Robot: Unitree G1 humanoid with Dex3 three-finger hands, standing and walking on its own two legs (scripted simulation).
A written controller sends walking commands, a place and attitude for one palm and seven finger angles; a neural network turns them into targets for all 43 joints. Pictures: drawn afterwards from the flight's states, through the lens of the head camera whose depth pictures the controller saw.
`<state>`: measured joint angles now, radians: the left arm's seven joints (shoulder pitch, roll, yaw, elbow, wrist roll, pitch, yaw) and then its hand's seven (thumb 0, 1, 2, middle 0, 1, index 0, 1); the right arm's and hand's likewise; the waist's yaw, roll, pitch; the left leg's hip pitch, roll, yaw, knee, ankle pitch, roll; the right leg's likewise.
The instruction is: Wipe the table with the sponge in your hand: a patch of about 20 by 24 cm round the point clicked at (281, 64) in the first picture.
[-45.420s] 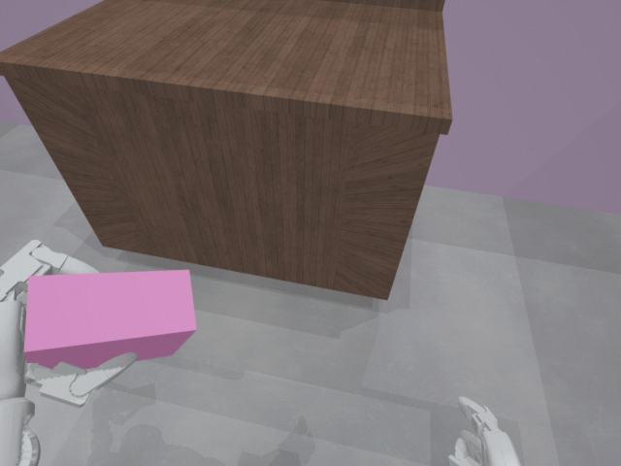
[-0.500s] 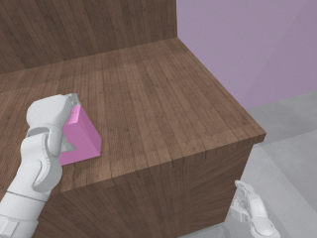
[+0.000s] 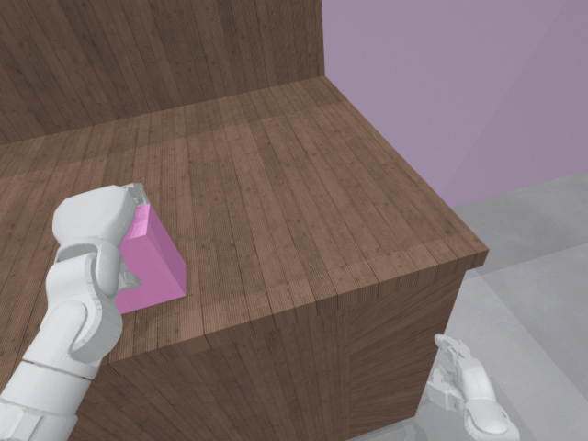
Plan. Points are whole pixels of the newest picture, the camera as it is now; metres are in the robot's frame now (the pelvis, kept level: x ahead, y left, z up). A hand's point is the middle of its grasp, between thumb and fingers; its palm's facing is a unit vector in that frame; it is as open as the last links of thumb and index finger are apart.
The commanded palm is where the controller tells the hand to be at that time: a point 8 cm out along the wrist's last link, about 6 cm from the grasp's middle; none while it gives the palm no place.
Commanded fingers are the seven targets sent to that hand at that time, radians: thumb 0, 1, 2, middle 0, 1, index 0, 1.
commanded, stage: wipe forward along the first lane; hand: left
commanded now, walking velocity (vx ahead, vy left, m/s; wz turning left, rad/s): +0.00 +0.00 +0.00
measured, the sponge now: (138, 272) +0.29 +0.28 +0.10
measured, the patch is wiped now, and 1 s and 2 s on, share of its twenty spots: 0.00 0.45 0.60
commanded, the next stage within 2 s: slide across to the middle lane in 1.52 s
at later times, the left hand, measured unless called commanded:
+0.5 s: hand (123, 221) +0.33 +0.30 +0.16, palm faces +0.02 +0.01 -1.00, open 10.5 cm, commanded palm +0.30 +0.30 +0.20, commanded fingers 0.00 0.10 1.30 -1.20 -1.60 -1.20 -1.60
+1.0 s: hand (124, 201) +0.37 +0.33 +0.16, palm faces -0.05 +0.03 -1.00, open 10.5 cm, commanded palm +0.36 +0.32 +0.19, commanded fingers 0.00 0.10 1.30 -1.20 -1.60 -1.20 -1.60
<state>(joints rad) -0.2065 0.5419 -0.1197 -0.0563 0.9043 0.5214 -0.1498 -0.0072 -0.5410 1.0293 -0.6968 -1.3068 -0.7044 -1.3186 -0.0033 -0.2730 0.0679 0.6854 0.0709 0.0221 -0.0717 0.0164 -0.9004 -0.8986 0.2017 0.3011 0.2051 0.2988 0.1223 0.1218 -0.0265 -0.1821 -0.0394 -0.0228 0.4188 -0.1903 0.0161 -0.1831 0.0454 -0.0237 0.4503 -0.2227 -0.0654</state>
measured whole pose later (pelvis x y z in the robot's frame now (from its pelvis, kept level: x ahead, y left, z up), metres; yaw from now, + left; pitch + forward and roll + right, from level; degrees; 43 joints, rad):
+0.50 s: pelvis +0.00 -0.01 +0.00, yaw +1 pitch -1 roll +0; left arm -0.38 0.59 -0.06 0.27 0.92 0.38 -0.15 0.00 -0.54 1.03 -0.70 -1.31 -0.70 -1.32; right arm 0.10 -0.30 0.04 0.71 0.08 0.02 -0.09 0.02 -0.90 -0.90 0.20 0.30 0.21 0.30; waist 0.07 0.12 -0.03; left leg -0.23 -0.03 -0.04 0.45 -0.20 0.01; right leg -0.21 0.06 -0.04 0.46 -0.22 -0.08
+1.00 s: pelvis +0.00 +0.00 +0.00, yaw +1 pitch +2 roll +0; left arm -0.59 0.63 -0.04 0.59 0.96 0.26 -0.15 0.01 -0.54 1.03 -0.70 -1.31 -0.71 -1.32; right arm 0.17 -0.30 0.03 0.71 0.09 0.06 -0.09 0.01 -0.90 -0.90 0.20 0.30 0.21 0.30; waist 0.03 0.10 -0.06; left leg -0.31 -0.03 -0.04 0.47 -0.21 0.02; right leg -0.28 0.06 -0.04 0.45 -0.21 -0.06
